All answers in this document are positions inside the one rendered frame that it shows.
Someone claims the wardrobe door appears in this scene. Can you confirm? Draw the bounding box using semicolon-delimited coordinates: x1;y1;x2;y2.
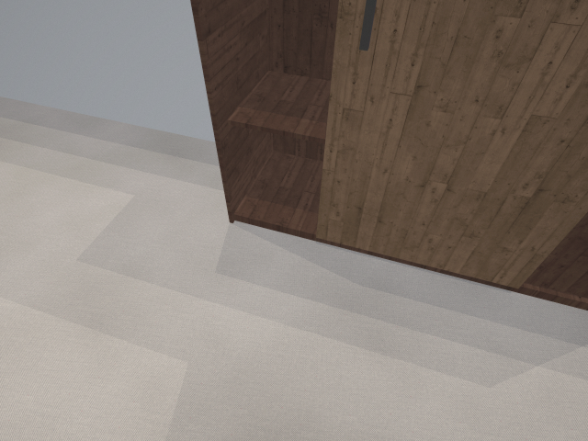
316;0;588;288
525;212;588;299

